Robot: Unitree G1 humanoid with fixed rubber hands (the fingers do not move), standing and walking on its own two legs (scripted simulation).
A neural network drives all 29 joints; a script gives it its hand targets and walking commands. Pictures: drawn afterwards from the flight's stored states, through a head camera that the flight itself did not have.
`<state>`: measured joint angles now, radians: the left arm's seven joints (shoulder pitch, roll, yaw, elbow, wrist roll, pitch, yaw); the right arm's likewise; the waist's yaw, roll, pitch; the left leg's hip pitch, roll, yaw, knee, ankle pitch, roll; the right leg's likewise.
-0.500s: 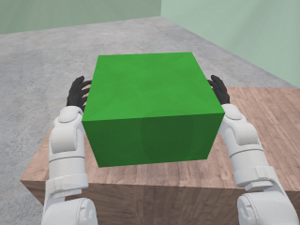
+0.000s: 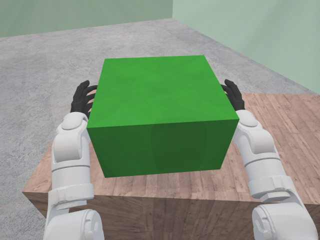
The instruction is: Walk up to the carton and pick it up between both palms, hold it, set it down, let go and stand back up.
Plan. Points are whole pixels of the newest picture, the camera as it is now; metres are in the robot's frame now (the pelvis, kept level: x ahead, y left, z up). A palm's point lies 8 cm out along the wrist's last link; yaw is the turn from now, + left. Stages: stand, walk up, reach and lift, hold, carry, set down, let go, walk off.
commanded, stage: hold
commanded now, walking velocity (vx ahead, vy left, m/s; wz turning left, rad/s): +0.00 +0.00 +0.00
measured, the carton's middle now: (159, 110) +0.39 +0.00 +0.16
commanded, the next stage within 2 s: none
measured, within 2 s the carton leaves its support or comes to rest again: neither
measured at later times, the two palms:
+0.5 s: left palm (81, 114) +0.36 +0.18 +0.18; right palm (234, 111) +0.35 -0.19 +0.18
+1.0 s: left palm (82, 115) +0.36 +0.18 +0.18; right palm (235, 110) +0.36 -0.19 +0.18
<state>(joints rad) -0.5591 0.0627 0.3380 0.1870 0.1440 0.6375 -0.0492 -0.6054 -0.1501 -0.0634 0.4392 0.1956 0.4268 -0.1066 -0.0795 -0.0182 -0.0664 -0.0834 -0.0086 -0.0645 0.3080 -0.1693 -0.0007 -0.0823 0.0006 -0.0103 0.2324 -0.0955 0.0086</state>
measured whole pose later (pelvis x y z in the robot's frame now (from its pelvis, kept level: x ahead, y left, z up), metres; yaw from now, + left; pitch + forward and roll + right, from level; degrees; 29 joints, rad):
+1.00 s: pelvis +0.00 +0.00 +0.00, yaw +0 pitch -3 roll -1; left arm -0.56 0.06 0.35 0.20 0.15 0.64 -0.05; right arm -0.63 -0.15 -0.06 0.47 0.20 0.44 -0.10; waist -0.08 -0.02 -0.07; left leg -0.08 -0.01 -0.05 0.29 -0.16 0.00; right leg -0.09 0.00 0.00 0.23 -0.09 0.01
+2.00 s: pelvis +0.00 +0.00 +0.00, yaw +0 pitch -3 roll -1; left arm -0.57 0.07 0.35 0.22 0.15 0.63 -0.05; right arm -0.64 -0.14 -0.07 0.48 0.18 0.43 -0.10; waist -0.09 -0.03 -0.07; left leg -0.08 -0.01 -0.05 0.29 -0.16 0.00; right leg -0.08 0.00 0.00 0.23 -0.09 0.01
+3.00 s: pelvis +0.02 +0.00 +0.00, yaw +2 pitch -3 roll -1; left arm -0.51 0.05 0.28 0.30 0.16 0.35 -0.08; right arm -0.45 -0.10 -0.10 0.52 0.07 0.07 -0.10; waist -0.08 -0.04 0.01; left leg -0.05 0.00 -0.06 0.30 -0.20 0.00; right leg -0.03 0.00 -0.04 0.22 -0.13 0.01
